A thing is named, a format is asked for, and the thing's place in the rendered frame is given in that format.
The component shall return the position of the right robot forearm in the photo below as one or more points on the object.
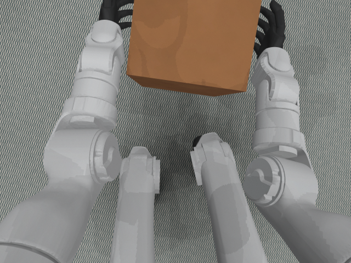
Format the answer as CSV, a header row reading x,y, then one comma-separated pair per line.
x,y
277,108

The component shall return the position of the left robot thigh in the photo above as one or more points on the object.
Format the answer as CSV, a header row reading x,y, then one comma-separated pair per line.
x,y
133,237

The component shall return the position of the robot left hand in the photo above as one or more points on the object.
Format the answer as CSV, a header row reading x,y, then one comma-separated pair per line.
x,y
109,11

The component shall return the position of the robot right upper arm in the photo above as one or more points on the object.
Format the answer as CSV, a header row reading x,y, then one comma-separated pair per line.
x,y
285,192

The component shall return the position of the robot left upper arm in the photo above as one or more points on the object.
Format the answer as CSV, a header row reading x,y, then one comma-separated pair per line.
x,y
49,226

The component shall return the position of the robot right hand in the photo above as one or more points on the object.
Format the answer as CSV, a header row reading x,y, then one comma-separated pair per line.
x,y
274,30

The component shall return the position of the carton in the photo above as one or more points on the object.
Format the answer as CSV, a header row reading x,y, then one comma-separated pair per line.
x,y
200,47

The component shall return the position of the left robot forearm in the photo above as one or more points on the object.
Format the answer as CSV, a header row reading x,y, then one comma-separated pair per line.
x,y
92,104

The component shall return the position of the right robot thigh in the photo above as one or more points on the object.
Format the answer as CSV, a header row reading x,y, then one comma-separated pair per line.
x,y
235,235

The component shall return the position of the robot thigh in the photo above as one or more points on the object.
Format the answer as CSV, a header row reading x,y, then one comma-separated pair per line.
x,y
133,237
235,235

